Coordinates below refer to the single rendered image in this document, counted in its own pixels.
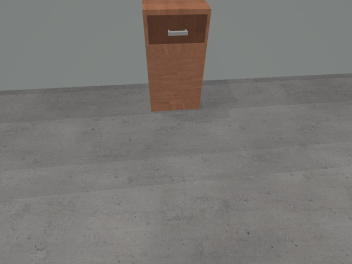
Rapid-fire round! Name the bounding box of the handle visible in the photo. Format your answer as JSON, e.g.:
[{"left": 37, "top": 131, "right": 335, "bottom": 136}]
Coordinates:
[{"left": 168, "top": 29, "right": 188, "bottom": 36}]

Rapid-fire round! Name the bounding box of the drawer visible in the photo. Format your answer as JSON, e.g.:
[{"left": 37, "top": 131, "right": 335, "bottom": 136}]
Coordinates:
[{"left": 147, "top": 14, "right": 207, "bottom": 45}]

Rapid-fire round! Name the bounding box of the cabinet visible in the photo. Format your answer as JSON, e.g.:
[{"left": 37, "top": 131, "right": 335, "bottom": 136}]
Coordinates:
[{"left": 142, "top": 0, "right": 211, "bottom": 112}]

